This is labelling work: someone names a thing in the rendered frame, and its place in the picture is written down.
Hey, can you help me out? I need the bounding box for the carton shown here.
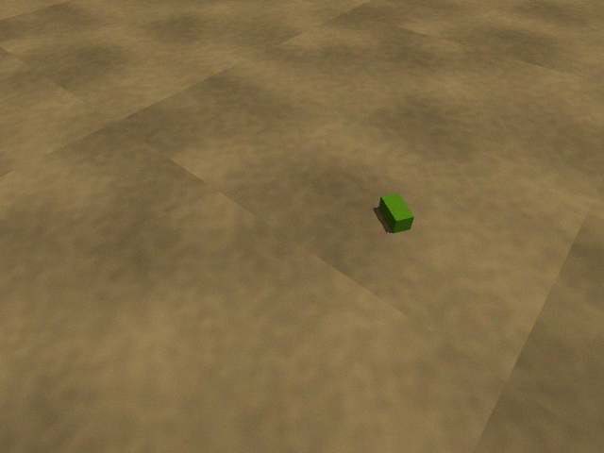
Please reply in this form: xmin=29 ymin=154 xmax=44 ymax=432
xmin=378 ymin=193 xmax=414 ymax=233

